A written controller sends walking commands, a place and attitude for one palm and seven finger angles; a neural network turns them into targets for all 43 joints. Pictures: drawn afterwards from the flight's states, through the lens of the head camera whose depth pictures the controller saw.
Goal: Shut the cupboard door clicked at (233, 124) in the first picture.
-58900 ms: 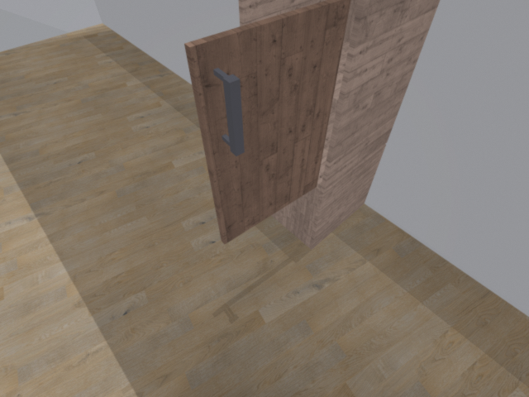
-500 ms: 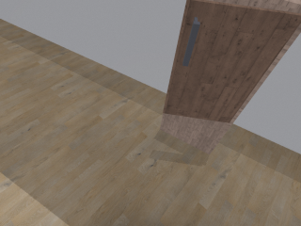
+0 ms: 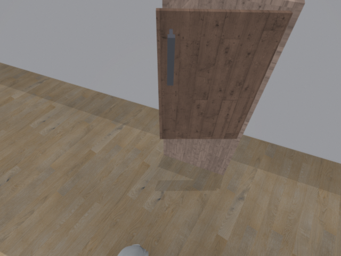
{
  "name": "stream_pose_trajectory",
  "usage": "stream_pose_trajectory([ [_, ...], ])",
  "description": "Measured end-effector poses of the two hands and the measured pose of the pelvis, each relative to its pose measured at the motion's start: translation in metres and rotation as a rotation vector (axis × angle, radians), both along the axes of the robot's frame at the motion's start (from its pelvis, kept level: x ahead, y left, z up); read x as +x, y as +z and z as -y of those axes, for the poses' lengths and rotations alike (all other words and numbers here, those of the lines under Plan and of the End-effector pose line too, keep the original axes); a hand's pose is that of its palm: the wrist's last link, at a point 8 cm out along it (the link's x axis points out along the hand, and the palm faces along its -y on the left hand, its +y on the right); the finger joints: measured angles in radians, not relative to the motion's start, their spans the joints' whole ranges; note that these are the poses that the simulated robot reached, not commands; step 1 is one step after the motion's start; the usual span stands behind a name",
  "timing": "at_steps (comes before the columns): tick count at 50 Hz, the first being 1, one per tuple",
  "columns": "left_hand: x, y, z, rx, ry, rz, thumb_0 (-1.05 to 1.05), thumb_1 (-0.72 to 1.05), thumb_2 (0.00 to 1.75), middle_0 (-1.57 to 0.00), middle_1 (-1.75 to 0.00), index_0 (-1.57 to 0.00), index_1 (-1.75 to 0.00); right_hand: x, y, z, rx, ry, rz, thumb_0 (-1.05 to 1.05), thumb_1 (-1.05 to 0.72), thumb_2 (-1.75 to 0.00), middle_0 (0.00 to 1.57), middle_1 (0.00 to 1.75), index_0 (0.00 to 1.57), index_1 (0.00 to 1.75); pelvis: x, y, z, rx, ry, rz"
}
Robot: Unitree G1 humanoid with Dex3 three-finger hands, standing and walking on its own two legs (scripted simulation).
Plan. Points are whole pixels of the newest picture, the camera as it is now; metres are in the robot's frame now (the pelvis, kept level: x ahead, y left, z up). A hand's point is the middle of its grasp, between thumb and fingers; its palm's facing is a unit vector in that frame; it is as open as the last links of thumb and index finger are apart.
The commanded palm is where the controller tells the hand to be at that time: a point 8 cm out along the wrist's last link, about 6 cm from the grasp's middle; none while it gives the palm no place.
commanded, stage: take the last steps up to it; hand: left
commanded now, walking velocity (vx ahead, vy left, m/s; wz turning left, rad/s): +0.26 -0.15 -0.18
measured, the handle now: (170, 58) +0.65 +0.04 +0.11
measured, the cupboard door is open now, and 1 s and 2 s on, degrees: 22 22 22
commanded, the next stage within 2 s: come to a stop and stand still in 0.40 s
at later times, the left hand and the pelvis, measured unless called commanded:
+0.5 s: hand (132, 205) +0.29 +0.13 -0.16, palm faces -0.16 -0.97 -0.20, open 7.4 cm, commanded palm none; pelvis +0.15 -0.05 +0.00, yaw -7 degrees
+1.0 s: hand (135, 210) +0.28 +0.12 -0.19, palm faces -0.03 -0.97 -0.23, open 7.3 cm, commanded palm none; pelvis +0.20 -0.07 -0.01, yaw -5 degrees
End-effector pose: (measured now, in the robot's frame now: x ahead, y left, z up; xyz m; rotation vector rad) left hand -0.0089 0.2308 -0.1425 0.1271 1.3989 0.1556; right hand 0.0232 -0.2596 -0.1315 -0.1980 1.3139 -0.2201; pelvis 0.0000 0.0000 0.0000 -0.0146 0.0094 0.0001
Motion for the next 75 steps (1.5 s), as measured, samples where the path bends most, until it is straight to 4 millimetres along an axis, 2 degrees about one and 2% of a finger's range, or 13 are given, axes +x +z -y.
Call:
stream_pose_trajectory([
  [4, 0.006, -0.014, 0.004, -0.042, 0.004, -0.073, 0.0, 0.9, 0.9, -0.2, -0.3, -0.2, -0.3, 0.046, 0.004, -0.004, -0.026, 0.017, 0.055, 0.01, -0.91, -0.9, 0.2, 0.3, 0.2, 0.3, 0.026, -0.006, -0.003, -0.014, -0.008, 0.001],
  [8, 0.033, -0.036, 0.001, -0.073, -0.019, -0.112, 0.0, 0.9, 0.9, -0.2, -0.3, -0.2, -0.3, 0.08, -0.002, -0.009, -0.065, 0.019, 0.123, 0.01, -0.91, -0.9, 0.2, 0.3, 0.2, 0.3, 0.053, -0.021, -0.008, -0.018, -0.05, 0.013],
  [19, 0.212, 0.003, 0.01, -0.026, -0.146, 0.134, 0.0, 0.91, 0.9, -0.19, -0.3, -0.2, -0.3, 0.054, 0.011, -0.01, 0.007, -0.112, -0.06, 0.0, -0.91, -0.9, 0.2, 0.3, 0.2, 0.3, 0.114, 0.007, 0.017, -0.017, -0.103, 0.005],
  [26, 0.306, 0.012, 0.06, 0.014, -0.246, 0.209, 0.0, 0.91, 0.9, -0.19, -0.3, -0.2, -0.3, 0.049, -0.004, 0.023, 0.072, -0.216, -0.178, 0.01, -0.9, -0.9, 0.2, 0.3, 0.21, 0.3, 0.161, 0.0, 0.062, 0.0, -0.119, -0.006],
  [30, 0.335, 0.004, 0.095, 0.041, -0.259, 0.248, 0.0, 0.91, 0.9, -0.19, -0.3, -0.2, -0.3, 0.066, -0.026, 0.055, 0.092, -0.228, -0.224, 0.01, -0.91, -0.9, 0.2, 0.3, 0.2, 0.3, 0.186, -0.016, 0.091, 0.01, -0.124, -0.001],
  [34, 0.334, 0.007, 0.124, 0.026, -0.247, 0.209, 0.0, 0.91, 0.9, -0.19, -0.3, -0.2, -0.3, 0.11, -0.024, 0.078, 0.075, -0.208, -0.174, 0.01, -0.91, -0.9, 0.2, 0.3, 0.2, 0.3, 0.199, -0.007, 0.101, 0.024, -0.119, 0.009],
  [37, 0.331, 0.01, 0.129, 0.028, -0.19, 0.21, -0.01, 0.93, 0.9, -0.2, -0.3, -0.21, -0.3, 0.149, -0.019, 0.09, 0.06, -0.163, -0.111, 0.01, -0.91, -0.9, 0.2, 0.3, 0.2, 0.3, 0.203, -0.002, 0.104, 0.033, -0.112, 0.012],
  [45, 0.306, 0.007, 0.095, 0.06, -0.124, 0.173, -0.01, 0.92, 0.9, -0.2, -0.3, -0.21, -0.3, 0.244, -0.001, 0.093, 0.02, -0.046, 0.087, 0.0, -0.91, -0.9, 0.19, 0.3, 0.2, 0.3, 0.2, -0.001, 0.094, 0.026, -0.091, 0.009],
  [50, 0.283, -0.012, 0.061, 0.048, -0.091, 0.132, -0.01, 0.91, 0.9, -0.2, -0.3, -0.21, -0.3, 0.267, 0.006, 0.074, -0.02, 0.009, 0.179, 0.0, -0.91, -0.9, 0.19, 0.3, 0.2, 0.3, 0.2, -0.011, 0.072, -0.003, -0.086, 0.006],
  [55, 0.256, -0.017, 0.038, 0.041, -0.053, 0.066, 0.0, 0.91, 0.9, -0.2, -0.3, -0.2, -0.3, 0.252, 0.01, 0.047, -0.028, 0.042, 0.134, 0.0, -0.91, -0.9, 0.2, 0.3, 0.2, 0.3, 0.195, -0.007, 0.058, 0.001, -0.086, 0.028],
  [60, 0.229, -0.008, 0.033, 0.039, -0.05, 0.009, 0.0, 0.91, 0.9, -0.19, -0.3, -0.2, -0.3, 0.228, 0.006, 0.026, 0.015, 0.023, 0.087, 0.0, -0.91, -0.9, 0.2, 0.3, 0.2, 0.3, 0.191, 0.0, 0.051, 0.004, -0.09, 0.023],
  [68, 0.196, 0.001, 0.051, 0.035, -0.096, -0.056, 0.0, 0.91, 0.9, -0.19, -0.3, -0.2, -0.3, 0.179, -0.012, 0.02, 0.077, -0.082, 0.025, 0.0, -0.93, -0.9, 0.2, 0.3, 0.2, 0.3, 0.181, 0.001, 0.05, 0.022, -0.108, 0.021],
  [75, 0.19, -0.002, 0.075, -0.018, -0.116, -0.048, 0.0, 0.91, 0.9, -0.2, -0.3, -0.2, -0.3, 0.124, -0.009, 0.02, 0.078, -0.123, -0.081, 0.0, -0.92, -0.9, 0.2, 0.3, 0.2, 0.3, 0.177, 0.005, 0.055, 0.018, -0.112, 0.037],
])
